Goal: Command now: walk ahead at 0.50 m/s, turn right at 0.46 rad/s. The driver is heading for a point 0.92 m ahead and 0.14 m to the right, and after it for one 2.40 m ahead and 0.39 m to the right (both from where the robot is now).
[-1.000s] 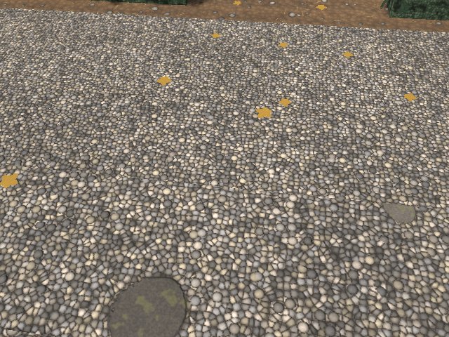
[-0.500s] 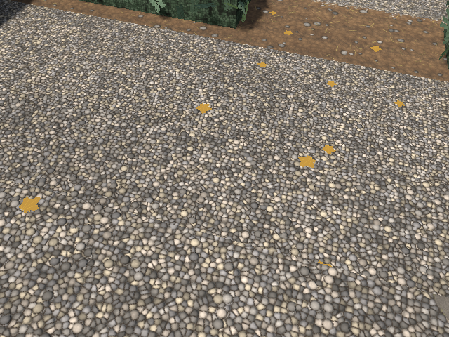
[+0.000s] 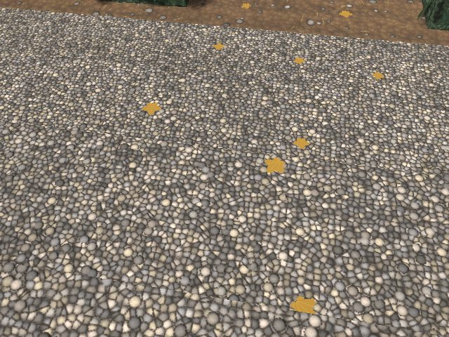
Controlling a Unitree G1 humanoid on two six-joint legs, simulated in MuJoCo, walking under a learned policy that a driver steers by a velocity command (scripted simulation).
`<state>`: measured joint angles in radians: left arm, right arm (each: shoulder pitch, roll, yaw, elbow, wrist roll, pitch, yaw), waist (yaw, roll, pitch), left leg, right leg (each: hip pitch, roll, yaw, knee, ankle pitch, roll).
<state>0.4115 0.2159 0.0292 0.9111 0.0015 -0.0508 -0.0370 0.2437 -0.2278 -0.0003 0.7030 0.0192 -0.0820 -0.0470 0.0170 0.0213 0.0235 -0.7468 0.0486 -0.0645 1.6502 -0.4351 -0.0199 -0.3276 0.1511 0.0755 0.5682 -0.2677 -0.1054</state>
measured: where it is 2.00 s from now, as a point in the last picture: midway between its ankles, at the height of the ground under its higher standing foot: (309, 224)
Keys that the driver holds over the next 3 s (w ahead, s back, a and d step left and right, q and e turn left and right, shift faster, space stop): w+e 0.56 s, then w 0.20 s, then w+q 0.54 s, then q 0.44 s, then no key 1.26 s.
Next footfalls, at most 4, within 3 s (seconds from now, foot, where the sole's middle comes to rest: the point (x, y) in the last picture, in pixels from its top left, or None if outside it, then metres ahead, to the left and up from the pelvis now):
0.24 left None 0.35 0.08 -0.77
0.70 right None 0.42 -0.25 -0.77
1.32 left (284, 239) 0.88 -0.16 -0.95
1.64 right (335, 204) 1.04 -0.37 -0.95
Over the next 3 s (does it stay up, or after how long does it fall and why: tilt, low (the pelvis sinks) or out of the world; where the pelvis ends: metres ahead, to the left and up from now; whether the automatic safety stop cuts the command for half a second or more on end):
stays up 0.96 -0.24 -0.17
